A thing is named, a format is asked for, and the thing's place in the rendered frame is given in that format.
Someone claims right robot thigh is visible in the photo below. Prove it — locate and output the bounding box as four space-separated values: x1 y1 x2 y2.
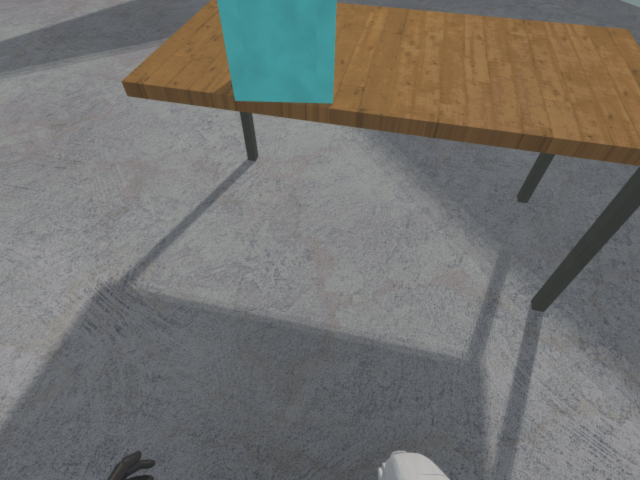
378 453 450 480

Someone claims left robot hand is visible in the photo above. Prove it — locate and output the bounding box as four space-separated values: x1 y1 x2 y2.
107 451 155 480

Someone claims table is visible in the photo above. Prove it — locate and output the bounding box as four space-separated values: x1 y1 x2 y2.
122 0 640 312

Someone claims carton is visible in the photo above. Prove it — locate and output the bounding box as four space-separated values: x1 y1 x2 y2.
217 0 337 104

